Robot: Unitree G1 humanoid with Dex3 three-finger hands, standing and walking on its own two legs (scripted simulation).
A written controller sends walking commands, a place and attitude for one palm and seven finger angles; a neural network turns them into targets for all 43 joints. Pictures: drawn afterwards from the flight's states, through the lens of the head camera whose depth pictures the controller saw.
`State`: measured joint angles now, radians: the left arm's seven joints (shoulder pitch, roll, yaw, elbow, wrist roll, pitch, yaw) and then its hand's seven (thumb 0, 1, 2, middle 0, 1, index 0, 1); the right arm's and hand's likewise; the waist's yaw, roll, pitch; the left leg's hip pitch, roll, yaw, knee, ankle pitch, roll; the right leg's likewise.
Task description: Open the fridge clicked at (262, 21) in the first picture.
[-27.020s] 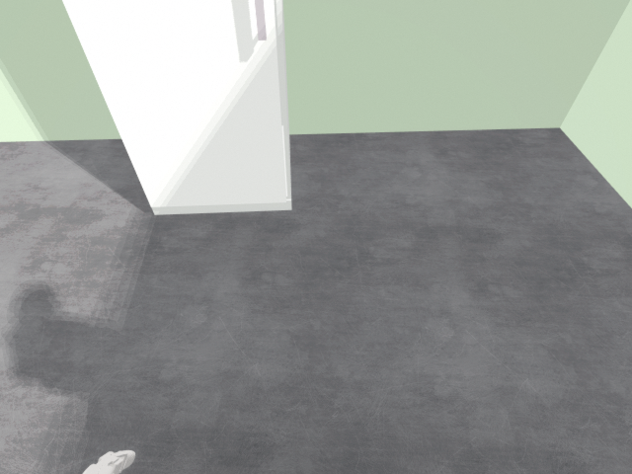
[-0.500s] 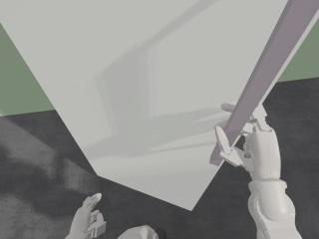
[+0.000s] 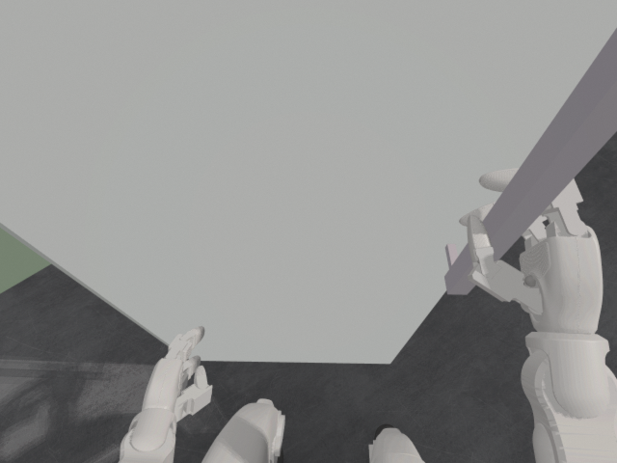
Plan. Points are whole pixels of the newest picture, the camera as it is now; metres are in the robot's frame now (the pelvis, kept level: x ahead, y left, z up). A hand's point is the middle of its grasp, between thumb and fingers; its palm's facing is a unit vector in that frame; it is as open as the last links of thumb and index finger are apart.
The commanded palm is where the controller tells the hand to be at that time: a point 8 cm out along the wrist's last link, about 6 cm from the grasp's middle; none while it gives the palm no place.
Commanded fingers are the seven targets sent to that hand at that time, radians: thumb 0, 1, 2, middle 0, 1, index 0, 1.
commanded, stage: walk backward, drawing the door open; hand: right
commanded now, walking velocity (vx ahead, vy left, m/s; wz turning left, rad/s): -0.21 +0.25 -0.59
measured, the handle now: (538, 149) +0.34 -0.15 +0.24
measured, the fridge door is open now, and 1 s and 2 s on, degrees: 40 71 81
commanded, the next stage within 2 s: stop walking and hold the door back in 1.22 s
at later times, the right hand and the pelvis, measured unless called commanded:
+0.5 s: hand (470, 406) +0.17 -0.10 +0.16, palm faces +0.52 +0.82 -0.24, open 6.3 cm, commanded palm +0.12 -0.13 +0.16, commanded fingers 0.00 -0.90 -0.90 0.45 1.40 0.45 1.40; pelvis -0.02 +0.17 +0.01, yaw -24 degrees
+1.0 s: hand out of the picture +0.04 -0.04 +0.16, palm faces +0.79 +0.54 -0.29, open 6.8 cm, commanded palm -0.02 -0.05 +0.15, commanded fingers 0.00 -0.90 -0.90 0.45 1.40 0.45 1.40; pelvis -0.05 +0.30 -0.01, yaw -35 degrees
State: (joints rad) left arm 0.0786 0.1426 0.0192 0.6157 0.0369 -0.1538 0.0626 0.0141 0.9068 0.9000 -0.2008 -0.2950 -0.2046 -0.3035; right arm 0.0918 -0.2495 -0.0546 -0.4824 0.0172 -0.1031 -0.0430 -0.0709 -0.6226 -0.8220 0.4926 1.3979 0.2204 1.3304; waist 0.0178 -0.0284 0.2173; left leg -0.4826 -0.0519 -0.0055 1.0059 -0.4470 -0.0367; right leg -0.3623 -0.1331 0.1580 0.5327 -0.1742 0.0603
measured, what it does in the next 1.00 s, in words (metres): steps to the left, turning right: left foot, then right foot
